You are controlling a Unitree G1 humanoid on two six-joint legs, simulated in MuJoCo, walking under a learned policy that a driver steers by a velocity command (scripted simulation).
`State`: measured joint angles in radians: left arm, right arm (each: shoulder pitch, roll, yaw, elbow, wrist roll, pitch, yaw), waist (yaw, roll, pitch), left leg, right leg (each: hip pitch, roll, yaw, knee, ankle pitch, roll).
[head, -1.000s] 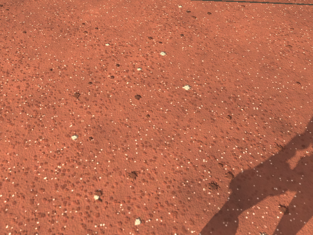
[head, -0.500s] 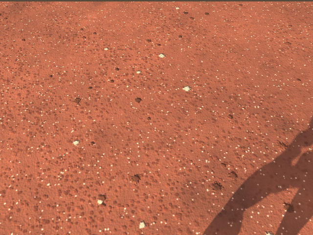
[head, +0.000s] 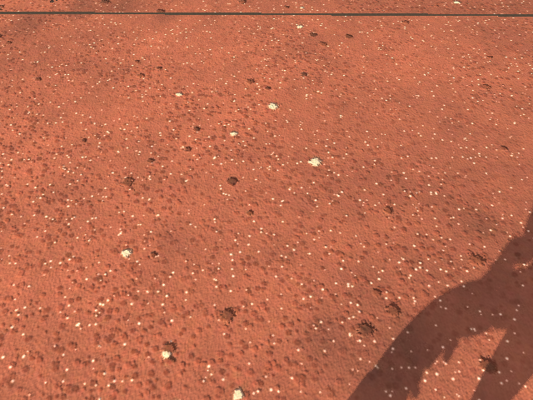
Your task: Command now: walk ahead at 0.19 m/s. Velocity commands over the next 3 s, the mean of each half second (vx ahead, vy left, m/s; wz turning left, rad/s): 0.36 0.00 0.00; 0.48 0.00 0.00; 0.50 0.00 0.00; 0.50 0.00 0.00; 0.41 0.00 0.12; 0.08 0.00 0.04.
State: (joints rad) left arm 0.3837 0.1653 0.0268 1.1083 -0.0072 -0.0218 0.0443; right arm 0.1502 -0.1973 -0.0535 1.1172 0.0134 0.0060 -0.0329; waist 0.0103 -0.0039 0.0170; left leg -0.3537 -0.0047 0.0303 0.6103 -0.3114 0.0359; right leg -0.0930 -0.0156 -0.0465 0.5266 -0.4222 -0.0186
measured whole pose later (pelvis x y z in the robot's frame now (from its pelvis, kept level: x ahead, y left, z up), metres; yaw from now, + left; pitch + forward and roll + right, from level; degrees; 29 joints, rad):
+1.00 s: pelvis +0.47 -0.04 +0.02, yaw -1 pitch +1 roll -2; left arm 0.35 0.22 0.06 1.01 0.00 -0.10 -0.01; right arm 0.09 -0.26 -0.07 0.92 0.01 -0.08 -0.01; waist 0.05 0.04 -0.01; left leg -0.71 0.16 -0.04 0.87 -0.03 0.02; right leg -0.09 0.07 -0.08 0.23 -0.16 -0.07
